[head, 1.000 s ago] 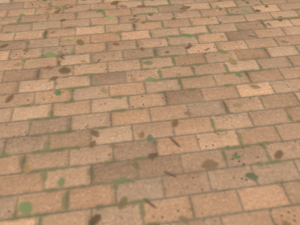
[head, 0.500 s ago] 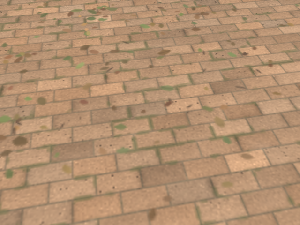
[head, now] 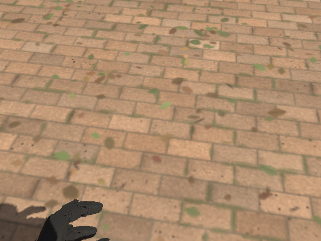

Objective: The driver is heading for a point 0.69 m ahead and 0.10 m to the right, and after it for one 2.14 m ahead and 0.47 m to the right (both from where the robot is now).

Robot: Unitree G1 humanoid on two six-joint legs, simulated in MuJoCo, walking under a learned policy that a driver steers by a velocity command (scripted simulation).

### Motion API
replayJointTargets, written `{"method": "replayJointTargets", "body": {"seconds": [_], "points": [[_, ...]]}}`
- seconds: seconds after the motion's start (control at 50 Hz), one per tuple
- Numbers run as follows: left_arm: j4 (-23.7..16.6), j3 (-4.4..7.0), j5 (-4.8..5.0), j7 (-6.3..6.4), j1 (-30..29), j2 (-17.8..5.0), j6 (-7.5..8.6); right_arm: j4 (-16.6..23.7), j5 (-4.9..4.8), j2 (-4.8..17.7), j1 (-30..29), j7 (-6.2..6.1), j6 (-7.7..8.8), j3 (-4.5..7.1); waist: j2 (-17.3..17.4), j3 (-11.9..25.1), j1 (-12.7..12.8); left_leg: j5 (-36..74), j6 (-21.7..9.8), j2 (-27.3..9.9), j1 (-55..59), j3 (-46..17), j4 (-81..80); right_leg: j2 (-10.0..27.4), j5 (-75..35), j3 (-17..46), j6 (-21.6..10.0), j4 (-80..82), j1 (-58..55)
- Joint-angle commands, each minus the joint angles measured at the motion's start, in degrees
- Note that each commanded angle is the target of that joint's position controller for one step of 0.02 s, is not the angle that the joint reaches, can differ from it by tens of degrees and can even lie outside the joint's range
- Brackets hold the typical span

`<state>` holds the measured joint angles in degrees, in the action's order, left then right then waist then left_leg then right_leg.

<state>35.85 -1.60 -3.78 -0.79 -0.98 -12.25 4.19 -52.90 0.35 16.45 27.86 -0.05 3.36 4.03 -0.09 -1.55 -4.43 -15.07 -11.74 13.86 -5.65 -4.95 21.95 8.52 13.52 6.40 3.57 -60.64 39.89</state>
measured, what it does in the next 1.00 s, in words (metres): walks ahead, turning right: right foot, then left foot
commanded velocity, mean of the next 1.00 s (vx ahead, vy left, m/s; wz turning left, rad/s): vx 0.65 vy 0.00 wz -0.29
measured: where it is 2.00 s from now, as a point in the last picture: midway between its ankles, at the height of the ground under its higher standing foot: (160, 183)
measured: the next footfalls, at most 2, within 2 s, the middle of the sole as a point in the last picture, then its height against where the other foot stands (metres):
right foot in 0.20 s outside the picture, level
left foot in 0.60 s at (133, 181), level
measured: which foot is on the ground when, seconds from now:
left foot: down 0.00-0.22, up 0.24-0.58, down 0.60-1.00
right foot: up 0.00-0.18, down 0.20-0.60, up 0.62-1.00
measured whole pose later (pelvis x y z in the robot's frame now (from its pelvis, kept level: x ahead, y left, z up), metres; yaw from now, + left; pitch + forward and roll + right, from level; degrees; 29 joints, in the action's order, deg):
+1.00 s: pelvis +0.74 -0.03 -0.01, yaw -21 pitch +0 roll +1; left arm 35.9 4.4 -1.6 -2.9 6.2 -17.7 -3.3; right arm -44.0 0.0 17.1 16.0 -0.5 2.7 3.6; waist 0.1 -3.5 -1.8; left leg -22.2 2.4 -8.8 -11.1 17.5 35.4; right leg 1.0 8.7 -5.7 -3.3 -38.3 28.6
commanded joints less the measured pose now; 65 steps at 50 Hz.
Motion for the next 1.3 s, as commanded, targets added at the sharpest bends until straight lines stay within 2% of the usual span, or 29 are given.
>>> {"method": "replayJointTargets", "body": {"seconds": [0.02, 0.08, 0.14, 0.18, 0.2, 0.22, 0.24, 0.28, 0.3, 0.4, 0.46, 0.56, 0.58, 0.6, 0.62, 0.64, 0.66, 0.68, 0.74, 0.88, 0.96, 1.0, 1.02, 1.04, 1.06, 1.08, 1.12, 1.2, 1.3], "points": [[-3.74, 0.54, 1.01, -0.66, -3.09, -4.43, -0.37, 4.75, -0.85, 7.6, -2.27, 0.27, 2.32, 1.81, -1.72, -4.22, 1.06, 22.54, -4.18, -11.64, -12.72, -13.03, -12.52, -2.68, -15.8, -7.94, -0.59, 16.49, -9.23], [-4.75, 0.38, 1.76, -0.71, -6.43, -4.23, 0.07, 3.22, -1.0, 7.03, 2.17, 0.72, 2.55, 1.68, 1.56, -2.17, -3.06, 34.11, -1.35, -14.08, -2.77, -12.47, -12.32, -5.52, -24.3, -10.0, -3.5, 25.94, -11.53], [-4.71, 1.83, 1.66, 0.08, -4.03, -7.65, 0.58, 2.7, -0.14, 9.45, 1.41, -0.12, 2.7, 2.0, 4.34, 1.35, -1.11, 53.98, 0.9, -16.74, 7.86, -11.78, -4.44, -9.41, -18.83, -10.35, -6.46, 31.85, -16.61], [-0.39, 4.37, 2.49, 1.22, 11.83, -12.73, 1.0, 3.06, 1.05, 13.2, -2.05, -0.39, 2.59, 2.7, 6.05, 9.66, 8.09, 62.32, 2.53, -17.93, 9.66, -10.98, 13.36, -10.67, -10.44, -8.98, -8.37, 32.13, -30.84], [3.17, 5.62, 2.41, 2.28, 24.62, -15.0, 0.8, 4.11, 1.77, 12.13, -6.66, -0.31, 2.62, 2.46, 5.44, 13.93, 15.39, 54.55, 2.98, -16.03, 0.53, -9.37, 27.91, -6.78, -5.54, -6.27, -9.47, 29.71, -44.56], [4.98, 6.93, 0.53, 3.04, 33.98, -18.93, 0.73, 6.34, 1.23, 4.75, -6.28, -0.21, 3.08, 0.7, -5.02, 20.61, 16.47, 24.14, 4.02, -10.63, -13.53, -5.15, 50.96, 5.5, 12.43, 10.69, -12.52, 28.92, -57.95], [6.01, 7.66, 0.25, 1.54, 29.45, -20.46, 0.64, 7.41, -1.79, 1.34, 2.49, 0.37, 3.36, -0.73, -23.1, 25.04, 8.37, -9.61, 5.95, -3.78, -29.49, -4.01, 63.04, 15.71, 18.74, 44.72, -20.21, 42.67, -64.56], [4.82, 6.21, 1.46, 0.25, 20.11, -9.71, 0.65, 7.58, 0.71, 5.67, -9.58, 0.13, 2.5, -0.88, -1.38, 8.07, 8.7, -0.98, 4.99, -12.21, -36.54, -3.34, 60.36, 10.64, 21.47, 30.79, -19.12, 45.38, -48.99], [6.29, 5.75, 0.97, 0.11, 20.29, -7.76, 0.8, 8.79, 1.31, 4.95, -13.22, 0.69, 2.33, -1.14, 2.92, 4.11, 7.86, -0.67, 4.96, -13.58, -35.55, -2.89, 56.99, 8.29, 15.2, 24.55, -17.8, 46.31, -42.33], [12.3, 5.24, 3.27, 0.33, 26.07, -7.96, 2.3, 16.6, 3.98, 1.36, -22.05, 2.78, 1.24, -3.49, -2.9, -3.84, 3.37, -0.96, 8.58, -19.39, -38.73, 0.73, 42.08, 2.27, 4.43, 15.17, -18.05, 53.79, -28.93], [11.1, 6.33, 3.46, 0.37, 23.29, -10.53, 2.52, 19.51, 2.51, 0.45, -28.82, 4.1, 2.17, -5.18, -2.18, -6.45, 3.13, 13.28, 10.94, -17.78, -22.88, 4.52, 18.87, -3.13, -10.37, 5.65, -15.74, 57.11, -16.6], [13.37, 7.67, 4.77, 0.05, 30.55, -14.42, 1.6, 16.79, 2.74, 4.29, -24.24, 1.51, 3.13, -3.7, -3.47, 2.3, 3.67, 20.91, 10.07, -9.81, -5.33, 6.69, 6.81, -5.19, -45.75, 3.95, -9.23, 39.34, -29.89], [12.89, 8.01, 5.23, 0.37, 29.4, -15.42, 1.23, 15.07, 3.07, 5.61, -17.71, 0.67, 3.54, -3.05, -4.47, 5.54, -0.03, 24.66, 9.53, -11.45, 2.4, 5.41, 3.8, -7.06, -44.79, 3.6, -7.28, 28.46, -28.6], [11.51, 7.78, 5.85, 0.61, 28.03, -13.35, 1.14, 13.95, 4.08, 8.5, -10.89, -0.28, 4.13, -2.1, -4.64, 10.09, -3.07, 32.23, 8.66, -19.15, 13.11, 0.58, 5.43, -9.75, -31.56, 4.14, -5.87, 14.99, -21.2], [8.79, 6.2, 6.15, 1.26, 31.18, -5.12, 0.89, 13.95, 5.37, 12.64, -3.93, -0.68, 4.02, -1.23, 8.81, 21.55, -1.79, 67.07, 5.36, -40.31, 27.83, -13.52, 14.33, -14.86, 19.11, -1.6, -4.62, -6.86, -10.82], [7.59, 6.37, 8.26, 2.96, 36.57, -7.62, -0.66, 14.66, 3.12, 12.13, -2.95, 0.23, 3.13, -0.63, 12.94, 34.74, -0.9, 77.64, -1.28, -49.54, 34.23, -23.36, 15.52, -14.51, 26.4, -1.47, -4.64, -22.22, -5.62], [7.98, 7.25, 5.71, 3.1, 32.57, -10.98, -1.69, 15.84, 1.43, 7.97, -8.07, 0.06, 2.23, -0.97, 7.33, 31.41, -0.07, 67.1, 0.61, -42.55, 26.8, -17.62, 12.22, -10.49, 18.58, -1.66, -4.95, -20.01, -4.17], [7.33, 7.44, 4.64, 2.37, 28.46, -10.58, -2.26, 15.58, 1.14, 3.61, -11.92, -0.2, 2.06, -2.08, 7.68, 22.37, 0.89, 58.1, 2.35, -38.32, 20.17, -11.49, 9.64, -9.04, 14.93, -2.79, -4.16, -16.51, -1.02], [6.66, 7.09, 2.53, 0.25, 26.46, -6.51, -5.37, 14.02, 0.95, 2.18, -14.41, -1.63, 1.62, -2.26, 10.06, 9.57, 4.88, 47.22, 1.91, -34.38, 2.17, -2.83, 1.41, -6.34, 11.77, -4.4, -1.96, -12.98, -3.66], [0.88, 6.19, 2.36, -2.04, 17.5, -4.95, -7.72, 13.9, 0.5, 3.87, -21.26, -1.31, 1.81, -0.76, 9.05, 5.57, 9.04, 29.31, 5.72, -31.29, -12.16, 14.77, -2.43, -4.95, -9.62, -8.66, -4.55, 12.09, -16.18], [-1.29, 6.86, 2.41, -2.42, 12.76, -8.02, -7.88, 13.5, -0.4, 7.1, -17.24, -0.37, 0.47, 1.05, 7.25, 4.01, 6.81, 25.36, 8.43, -33.68, -9.28, 17.32, 5.62, -7.57, -5.25, -12.87, -6.81, 20.71, -20.46], [-0.18, 7.7, 1.56, -1.72, 17.66, -9.43, -6.69, 13.14, -0.79, 7.64, -14.59, -0.13, -1.16, 1.57, 2.92, 6.23, 8.6, 23.88, 10.63, -31.9, -8.59, 19.33, 20.11, -10.36, -4.32, -12.88, -9.23, 27.26, -27.49], [0.74, 8.8, 1.23, -0.52, 21.75, -13.65, -5.63, 13.48, -0.14, 7.83, -10.8, 0.26, -1.99, 1.71, -7.96, 6.94, 9.86, 7.59, 13.72, -27.59, -16.2, 20.66, 35.48, -5.1, -22.39, -1.86, -11.8, 33.23, -34.86], [-1.2, 10.22, 2.24, 0.2, 20.05, -21.45, -5.95, 16.27, 0.88, 3.74, -7.0, 0.58, -3.37, 0.61, -17.26, 7.96, 4.63, -29.47, 17.21, -18.65, -30.74, 16.71, 51.6, 8.89, -52.63, 20.14, -19.47, 30.16, -40.17], [-2.98, 11.29, 4.33, -0.09, 22.11, -22.74, -6.11, 17.59, 2.26, 4.79, -8.41, -0.2, -4.7, 0.19, -13.35, 17.75, 9.0, -28.52, 17.55, -16.59, -33.75, 5.33, 56.02, 12.15, -38.18, 30.14, -25.7, 38.11, -43.36], [-3.29, 10.72, 3.53, 0.22, 19.3, -20.74, -6.56, 17.77, 1.72, 5.83, -11.79, -0.82, -4.9, 0.29, -8.67, 13.95, 8.42, -22.33, 16.82, -17.71, -34.92, 3.05, 55.12, 10.67, -21.22, 26.57, -24.79, 41.19, -39.79], [-3.39, 8.61, 3.18, 0.98, 11.81, -14.26, -7.37, 17.04, 1.29, 6.05, -14.83, -1.71, -4.78, 0.41, -6.4, 5.43, 4.88, -12.18, 15.32, -19.46, -30.96, 2.74, 46.82, 3.76, -12.45, 15.97, -19.05, 42.63, -28.66], [-2.36, 7.5, 2.44, 0.4, 11.58, -11.5, -6.31, 14.69, 1.12, 3.88, -11.58, -1.42, -6.2, -0.08, -3.2, 7.93, 3.74, -10.17, 13.69, -16.71, -21.19, 4.29, 39.55, 0.8, -20.73, 10.41, -17.55, 41.62, -23.41], [-0.34, 5.18, 1.54, 0.44, 10.81, -6.75, -5.89, 13.06, 0.18, 0.59, -11.76, -0.42, -6.35, -1.59, -6.7, 8.51, 5.47, -7.07, 11.27, -16.01, -11.18, 5.73, 23.91, 1.36, -4.31, 6.89, -15.8, 44.39, -21.53]]}}
Keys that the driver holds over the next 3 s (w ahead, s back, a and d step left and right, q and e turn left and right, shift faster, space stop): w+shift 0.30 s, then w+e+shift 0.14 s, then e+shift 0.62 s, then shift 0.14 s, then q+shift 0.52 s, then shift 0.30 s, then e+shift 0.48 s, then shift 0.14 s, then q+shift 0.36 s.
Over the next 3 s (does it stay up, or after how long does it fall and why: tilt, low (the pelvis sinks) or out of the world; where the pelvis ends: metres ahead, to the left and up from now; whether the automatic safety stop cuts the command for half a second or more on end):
stays up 0.74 -0.08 0.01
